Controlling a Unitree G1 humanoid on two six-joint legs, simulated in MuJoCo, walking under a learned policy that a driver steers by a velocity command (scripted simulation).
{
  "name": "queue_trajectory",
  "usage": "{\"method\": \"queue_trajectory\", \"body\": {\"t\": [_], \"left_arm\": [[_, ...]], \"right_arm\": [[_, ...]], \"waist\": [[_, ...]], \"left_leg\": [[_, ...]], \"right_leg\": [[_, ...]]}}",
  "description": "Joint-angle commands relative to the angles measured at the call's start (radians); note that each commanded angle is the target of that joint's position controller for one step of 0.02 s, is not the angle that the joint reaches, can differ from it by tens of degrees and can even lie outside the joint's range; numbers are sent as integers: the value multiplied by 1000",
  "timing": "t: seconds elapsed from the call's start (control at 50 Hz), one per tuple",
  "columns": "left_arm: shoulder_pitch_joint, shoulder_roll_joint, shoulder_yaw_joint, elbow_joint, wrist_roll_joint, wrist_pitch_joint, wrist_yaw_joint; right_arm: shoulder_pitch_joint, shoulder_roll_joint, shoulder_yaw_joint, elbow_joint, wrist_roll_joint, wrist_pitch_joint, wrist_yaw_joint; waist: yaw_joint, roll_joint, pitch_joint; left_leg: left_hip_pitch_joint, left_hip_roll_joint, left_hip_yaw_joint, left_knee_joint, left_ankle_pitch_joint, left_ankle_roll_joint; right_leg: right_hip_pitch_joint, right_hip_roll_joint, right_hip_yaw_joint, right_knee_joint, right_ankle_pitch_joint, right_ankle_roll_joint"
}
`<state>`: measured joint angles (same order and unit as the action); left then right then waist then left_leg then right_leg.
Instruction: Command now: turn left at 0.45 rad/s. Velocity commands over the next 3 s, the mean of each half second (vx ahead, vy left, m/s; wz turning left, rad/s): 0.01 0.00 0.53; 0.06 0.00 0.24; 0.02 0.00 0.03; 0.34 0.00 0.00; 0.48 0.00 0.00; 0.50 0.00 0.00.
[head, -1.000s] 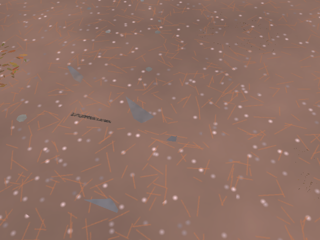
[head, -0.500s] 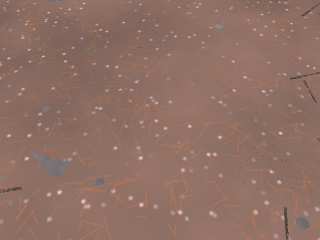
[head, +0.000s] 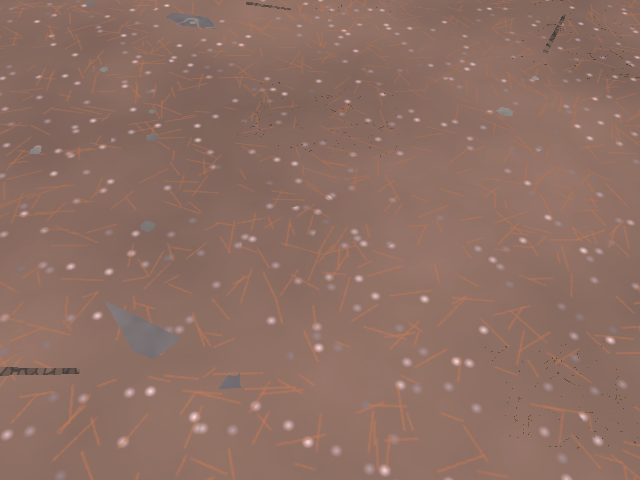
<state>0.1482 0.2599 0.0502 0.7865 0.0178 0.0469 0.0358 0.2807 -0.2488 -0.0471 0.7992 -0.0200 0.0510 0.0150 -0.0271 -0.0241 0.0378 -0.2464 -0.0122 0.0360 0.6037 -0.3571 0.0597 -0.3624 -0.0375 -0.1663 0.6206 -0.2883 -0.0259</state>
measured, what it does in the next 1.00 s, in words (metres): steps on the spot, turning left: right foot, then left foot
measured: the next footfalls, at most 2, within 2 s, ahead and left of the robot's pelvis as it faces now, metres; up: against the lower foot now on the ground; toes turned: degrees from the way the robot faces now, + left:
right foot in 0.46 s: +0.06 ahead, -0.10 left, +0.00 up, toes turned +21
left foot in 0.86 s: -0.01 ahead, +0.10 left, +0.00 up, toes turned +20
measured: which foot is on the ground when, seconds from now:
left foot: down 0.00-0.46, up 0.48-0.84, down 0.86-1.00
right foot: up 0.00-0.44, down 0.46-1.00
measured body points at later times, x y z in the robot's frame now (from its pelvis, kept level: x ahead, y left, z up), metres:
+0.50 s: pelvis -0.01 -0.02 +0.01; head +0.02 -0.03 +0.46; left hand +0.05 +0.28 -0.09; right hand +0.17 -0.27 -0.11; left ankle -0.02 +0.08 -0.71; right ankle +0.02 -0.12 -0.73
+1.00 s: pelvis +0.00 +0.01 +0.02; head +0.01 +0.03 +0.47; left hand -0.05 +0.26 -0.13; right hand +0.22 -0.17 -0.10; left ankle -0.04 +0.09 -0.73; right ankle +0.03 -0.12 -0.73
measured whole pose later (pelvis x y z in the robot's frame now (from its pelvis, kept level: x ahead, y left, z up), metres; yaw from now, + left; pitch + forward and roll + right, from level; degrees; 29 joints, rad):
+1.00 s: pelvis +0.00 +0.01 +0.02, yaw +23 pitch -1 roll +0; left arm 0.29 0.25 0.02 0.88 0.02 0.01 0.01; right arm 0.17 -0.21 0.00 0.86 -0.01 0.01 -0.02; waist 0.04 -0.04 0.03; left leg -0.15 -0.06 -0.03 0.41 -0.24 0.05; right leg -0.12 -0.02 -0.02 0.41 -0.26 0.01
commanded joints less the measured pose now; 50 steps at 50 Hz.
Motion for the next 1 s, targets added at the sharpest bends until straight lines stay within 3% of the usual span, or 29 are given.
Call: {"method": "queue_trajectory", "body": {"t": [0.02, 0.06, 0.1, 0.12, 0.18, 0.28, 0.38, 0.42, 0.44, 0.46, 0.48, 0.5, 0.52, 0.54, 0.56, 0.58, 0.62, 0.66, 0.7, 0.74, 0.8, 0.82, 0.84, 0.86, 0.88, 0.9, 0.94, 0.96, 1.0], "left_arm": [[-99, 62, 15, -115, 9, 2, 9], [-39, 79, 24, -80, -8, 1, -6], [12, 103, 34, -51, 14, -6, -16], [20, 100, 34, -49, 14, -6, -20], [-10, 81, 25, -67, 1, -5, -16], [-42, 91, 18, -95, -6, -9, -7], [4, 103, 13, -109, -18, -25, 1], [68, 98, 10, -99, -20, -36, 7], [111, 103, 12, -89, -13, -44, 15], [120, 176, 26, -93, 2, -50, 25], [44, 270, 40, -129, 3, -44, 24], [56, 247, 40, -124, 12, -37, 15], [28, 170, 18, -132, 6, -38, 7], [-17, 131, 8, -135, 2, -39, 2], [-41, 121, 4, -141, 4, -41, 2], [-34, 122, 4, -139, 5, -44, 5], [54, 130, 10, -110, 9, -49, -3], [116, 146, 19, -80, 7, -55, -10], [125, 142, 19, -60, 6, -63, -11], [114, 143, 19, -46, 6, -70, -16], [119, 156, 21, -19, 6, -64, -27], [106, 143, 15, -12, -3, -60, -27], [115, 118, 6, -6, -3, -63, -26], [123, 78, -8, -23, -3, -68, -30], [162, 28, -23, -22, -11, -62, -26], [150, 71, -16, 6, -1, -47, -16], [133, 87, -12, 30, 1, -43, -16], [135, 99, -9, 41, 1, -45, -18], [159, 101, -12, 77, -4, -51, -20]], "right_arm": [[116, -269, -73, -50, -19, -14, -20], [-18, -189, -53, -71, 2, -10, -31], [-69, -158, -47, -96, 13, -14, -27], [-50, -153, -47, -96, 17, -17, -23], [21, -171, -57, -79, 17, -20, -21], [44, -201, -71, -84, 6, -11, -22], [-28, -220, -80, -105, 2, -4, -9], [-84, -216, -80, -113, 10, -2, -5], [-116, -203, -76, -121, 20, -3, -7], [-95, -151, -62, -132, 25, -7, -9], [-26, -95, -50, -140, 25, -12, -15], [-34, -190, -72, -122, -13, -7, -20], [-36, -203, -81, -106, -11, -4, -16], [-23, -187, -79, -86, -9, 2, -9], [-7, -177, -76, -76, -5, 8, 1], [3, -165, -71, -70, -2, 11, 9], [-32, -151, -59, -73, -4, 12, 19], [-92, -142, -50, -84, -11, 9, 28], [-124, -119, -39, -79, -10, 3, 25], [-122, -85, -21, -67, -6, -4, 15], [-91, -74, -7, -45, 10, -13, -4], [-52, -62, -1, -25, 10, -20, -11], [-45, -81, 1, -16, 1, -30, -19], [-13, -141, -4, -12, -19, -43, -30], [-70, -203, -11, -14, -1, -46, -37], [-85, -155, -2, 0, 10, -45, -35], [-141, -110, 16, 1, 6, -48, -37], [-136, -109, 19, 10, 7, -51, -42], [-96, -111, 20, 44, 12, -60, -45]], "waist": [[-49, 250, 49], [40, 120, 44], [50, 131, -18], [42, 114, -49], [7, 119, -57], [-29, 152, -60], [-3, 164, -82], [41, 157, -88], [71, 137, -86], [54, 4, -91], [7, -208, -81], [24, -153, -71], [3, -80, -46], [-16, -59, -16], [-26, -90, -25], [-18, -124, -30], [31, -131, -54], [70, -144, -26], [75, -118, 17], [65, -115, 4], [43, -143, -41], [11, -121, -51], [2, -76, -66], [7, 39, -115], [61, 182, -78], [41, 158, -51], [50, 159, -2], [49, 172, -5], [41, 118, -25]], "left_leg": [[-1, 396, -580, -402, 295, 233], [-16, 251, -390, -361, 243, 178], [72, 184, -324, -318, 391, 156], [106, 179, -318, -301, 448, 159], [196, 182, -351, -279, 468, 169], [188, 185, -437, -253, 436, 188], [104, 160, -518, -220, 517, 156], [47, 122, -530, -192, 486, 109], [-21, 81, -513, -159, 391, 61], [-127, 1, -426, -42, 166, -1], [-295, -179, -203, 152, -178, -47], [-273, -113, -160, 357, -235, -59], [-244, -95, -182, 437, -185, -59], [-228, -87, -177, 491, -123, -66], [-230, -89, -166, 522, -78, -75], [-242, -94, -155, 529, -67, -87], [-280, -85, -140, 464, -36, -93], [-326, -78, -142, 371, -32, -92], [-299, -68, -136, 258, -40, -92], [-179, -49, -84, 121, -70, -84], [16, -53, -14, -94, -3, -58], [125, -48, -9, -246, 141, -42], [241, -6, -76, -348, 267, -32], [362, 159, -259, -375, 318, -13], [230, 283, -377, -338, 446, 75], [164, 263, -347, -309, 383, 111], [121, 177, -289, -310, 309, 69], [115, 150, -269, -304, 348, 48], [155, 117, -225, -278, 484, 29]], "right_leg": [[-234, 56, 162, 358, -293, 38], [-207, 36, 209, 414, -125, 33], [-206, 50, 194, 449, -64, 40], [-201, 55, 192, 455, -64, 49], [-239, 49, 201, 367, -75, 68], [-181, 62, 212, 213, -120, 68], [-16, 99, 216, 62, -132, 39], [113, 110, 213, -110, -54, 24], [218, 88, 222, -262, 43, 15], [307, -83, 384, -380, -2, -23], [345, -328, 660, -434, 82, -120], [226, -374, 648, -388, 201, -212], [178, -316, 572, -376, 252, -215], [144, -244, 467, -365, 274, -188], [163, -189, 397, -354, 295, -162], [191, -165, 355, -338, 373, -162], [273, -154, 360, -375, 118, -164], [330, -174, 417, -429, -118, -173], [331, -181, 401, -422, -15, -179], [296, -173, 344, -376, 172, -182], [241, -164, 302, -282, 441, -174], [195, -150, 282, -240, 460, -143], [127, -139, 274, -218, 415, -88], [44, -95, 233, -138, 260, -32], [51, 5, 160, -172, -34, -1], [130, -8, 164, -189, -81, 0], [163, 0, 173, -227, 43, 6], [192, -10, 180, -240, 108, 11], [218, -31, 196, -256, 194, 23]]}}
